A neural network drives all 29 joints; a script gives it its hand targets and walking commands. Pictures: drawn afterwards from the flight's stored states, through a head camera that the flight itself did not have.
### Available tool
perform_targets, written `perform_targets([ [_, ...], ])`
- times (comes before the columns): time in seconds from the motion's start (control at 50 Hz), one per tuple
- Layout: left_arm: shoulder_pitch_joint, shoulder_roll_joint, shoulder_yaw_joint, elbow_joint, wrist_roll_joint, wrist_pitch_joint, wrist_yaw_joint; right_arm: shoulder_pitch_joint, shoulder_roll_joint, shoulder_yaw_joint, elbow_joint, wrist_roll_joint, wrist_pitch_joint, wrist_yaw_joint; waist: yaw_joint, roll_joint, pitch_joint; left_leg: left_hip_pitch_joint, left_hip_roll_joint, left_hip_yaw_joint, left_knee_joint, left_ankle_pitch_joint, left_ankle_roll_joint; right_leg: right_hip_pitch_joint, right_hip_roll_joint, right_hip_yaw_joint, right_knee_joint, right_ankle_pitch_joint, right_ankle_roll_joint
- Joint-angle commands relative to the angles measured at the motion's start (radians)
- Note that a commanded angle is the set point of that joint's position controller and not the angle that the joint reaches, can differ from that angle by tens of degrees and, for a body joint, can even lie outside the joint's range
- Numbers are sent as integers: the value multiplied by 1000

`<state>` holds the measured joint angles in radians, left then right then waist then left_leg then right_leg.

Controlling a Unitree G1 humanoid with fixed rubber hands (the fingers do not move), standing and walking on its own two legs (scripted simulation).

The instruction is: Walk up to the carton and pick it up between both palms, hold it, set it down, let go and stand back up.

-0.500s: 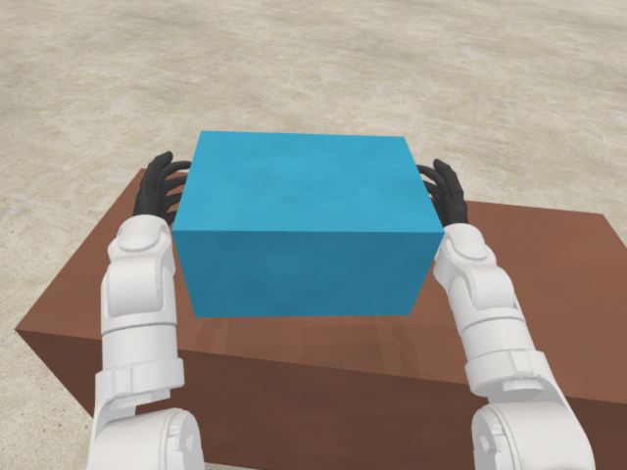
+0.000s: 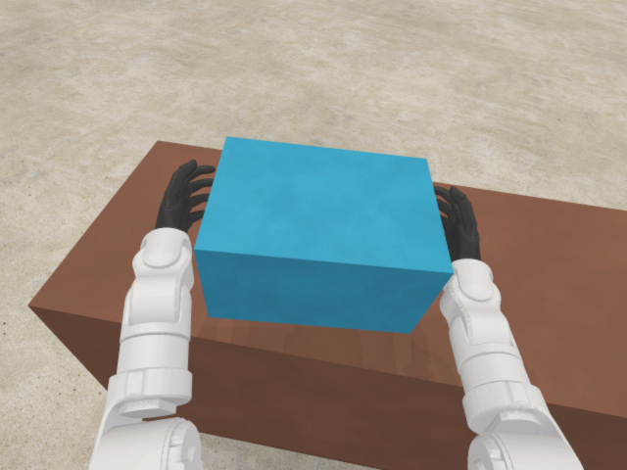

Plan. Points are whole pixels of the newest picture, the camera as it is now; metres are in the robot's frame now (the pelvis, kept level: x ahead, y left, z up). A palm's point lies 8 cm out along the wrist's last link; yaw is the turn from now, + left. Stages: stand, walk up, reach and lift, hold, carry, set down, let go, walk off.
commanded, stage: set down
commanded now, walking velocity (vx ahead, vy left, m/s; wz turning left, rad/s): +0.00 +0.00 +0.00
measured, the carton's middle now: (319, 236) +0.38 +0.00 +0.09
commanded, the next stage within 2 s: none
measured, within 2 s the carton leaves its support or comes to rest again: neither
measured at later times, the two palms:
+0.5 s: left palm (180, 232) +0.38 +0.19 +0.10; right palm (450, 252) +0.36 -0.17 +0.08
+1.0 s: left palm (195, 233) +0.40 +0.18 +0.07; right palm (451, 258) +0.37 -0.18 +0.06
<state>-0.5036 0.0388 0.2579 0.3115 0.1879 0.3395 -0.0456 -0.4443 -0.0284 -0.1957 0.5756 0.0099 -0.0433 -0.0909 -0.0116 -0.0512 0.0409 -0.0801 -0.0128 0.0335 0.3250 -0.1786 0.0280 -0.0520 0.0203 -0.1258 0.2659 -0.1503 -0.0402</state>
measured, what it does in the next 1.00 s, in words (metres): stands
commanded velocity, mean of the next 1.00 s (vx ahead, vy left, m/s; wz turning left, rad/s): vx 0.00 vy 0.00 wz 0.00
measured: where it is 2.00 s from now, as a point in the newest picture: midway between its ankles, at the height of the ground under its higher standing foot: outside the picture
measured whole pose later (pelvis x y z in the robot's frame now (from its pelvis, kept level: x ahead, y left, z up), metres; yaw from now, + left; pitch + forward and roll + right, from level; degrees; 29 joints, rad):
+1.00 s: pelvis +0.01 +0.00 +0.00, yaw -1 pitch +2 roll -1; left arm -0.65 0.03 0.38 0.80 0.25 0.01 -0.05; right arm -0.54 0.02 -0.44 0.83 -0.22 -0.22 -0.05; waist 0.01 -0.04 -0.01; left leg -0.17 -0.01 0.06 0.30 -0.17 0.03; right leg -0.16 0.02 -0.10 0.24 -0.13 -0.04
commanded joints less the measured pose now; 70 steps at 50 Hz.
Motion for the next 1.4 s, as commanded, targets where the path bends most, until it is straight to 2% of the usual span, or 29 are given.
perform_targets([
  [0.0, -518, -493, -489, -154, -76, -61, -80, -734, 437, 454, -327, 15, -111, 90, -18, 61, -497, 115, 0, -13, 12, 394, -60, 193, 1, 24, 16, 364, 57],
  [0.16, -460, -486, -504, -202, -72, -69, -82, -659, 444, 499, -354, 42, -97, 76, -24, 80, -500, 87, -10, -30, 30, 478, -76, 232, 4, 33, 38, 498, 61],
  [0.3, -469, -495, -510, -176, -73, -98, -77, -645, 443, 485, -349, 27, -106, 82, -26, 87, -510, 94, -5, -38, 35, 491, -84, 205, 9, 27, 38, 500, 57],
  [0.44, -523, -505, -465, -49, -61, -164, -70, -665, 442, 414, -253, -22, -136, 100, -14, 80, -507, 86, 5, -30, 18, 441, -84, 174, 8, 21, 25, 431, 51],
  [0.68, -663, -492, -315, 212, -24, -298, -68, -742, 476, 252, -27, -146, -203, 137, 22, 56, -511, -13, 15, 16, -37, 294, -58, 206, -17, 35, 17, 331, 49],
  [0.7, -683, -524, -319, 230, -8, -303, -77, -754, 474, 222, -15, -178, -211, 136, -4, 54, -538, 14, 19, 13, -32, 292, -54, 167, -21, 38, 15, 319, 58],
  [0.72, -698, -521, -297, 248, 0, -314, -81, -775, 484, 207, -15, -190, -221, 138, 7, 42, -549, 18, 19, 14, -33, 271, -52, 149, -21, 33, 9, 291, 62],
  [0.78, -727, -512, -258, 286, 25, -345, -85, -754, 497, 158, 53, -228, -234, 147, 6, 52, -537, 20, 21, 29, -35, 271, -53, 148, -26, 34, 5, 276, 60],
  [0.88, -731, -495, -196, 360, 49, -366, -88, -785, 492, 106, 85, -266, -252, 155, 21, 55, -525, -15, 23, 40, -46, 261, -45, 157, -31, 33, 4, 257, 57],
  [0.94, -722, -493, -187, 380, 59, -395, -83, -780, 513, 118, 89, -278, -272, 158, 38, 51, -565, -2, 21, 46, -32, 332, -45, 180, -31, 36, 18, 335, 62],
  [0.98, -720, -488, -177, 397, 72, -405, -82, -761, 509, 106, 128, -283, -273, 159, 30, 66, -547, -4, 27, 43, -31, 335, -51, 183, -31, 38, 15, 332, 57],
  [1.0, -707, -482, -162, 414, 81, -406, -83, -754, 506, 100, 141, -288, -271, 161, 38, 65, -523, -8, 28, 44, -32, 337, -53, 171, -29, 37, 12, 319, 58],
  [1.08, -718, -486, -173, 411, 61, -435, -80, -748, 523, 102, 140, -294, -291, 159, 27, 60, -575, -3, 32, 40, -9, 385, -54, 166, -26, 35, 25, 370, 57],
  [1.12, -722, -496, -185, 421, 62, -460, -67, -753, 530, 112, 140, -304, -306, 161, 36, 78, -627, 18, 34, 40, 12, 433, -62, 139, -20, 35, 33, 390, 54],
  [1.16, -732, -497, -206, 421, 56, -486, -57, -731, 537, 118, 173, -307, -315, 160, 25, 83, -651, 25, 41, 36, 32, 479, -70, 124, -16, 33, 40, 413, 51],
  [1.24, -751, -493, -221, 459, 38, -537, -54, -731, 558, 132, 199, -309, -333, 153, 25, 73, -689, -15, 42, 27, 46, 498, -68, 119, -20, 47, 57, 467, 52],
  [1.32, -755, -511, -240, 509, 24, -591, -45, -726, 567, 142, 245, -310, -359, 150, 18, 91, -724, -28, 49, 13, 71, 563, -81, 94, -19, 50, 74, 519, 47],
  [1.34, -753, -501, -237, 530, 21, -601, -47, -723, 572, 147, 252, -311, -362, 149, 22, 80, -721, -32, 47, 14, 76, 571, -79, 92, -19, 51, 74, 531, 51],
  [1.36, -708, -476, -224, 526, 9, -621, -41, -682, 571, 161, 255, -299, -370, 149, 65, 103, -695, -66, 37, 11, 66, 590, -76, 154, -22, 57, 75, 525, 24],
  [1.38, -716, -468, -225, 542, 10, -633, -39, -692, 564, 161, 256, -295, -373, 148, 43, 89, -700, -81, 40, 6, 59, 577, -72, 158, -25, 60, 78, 525, 29],
])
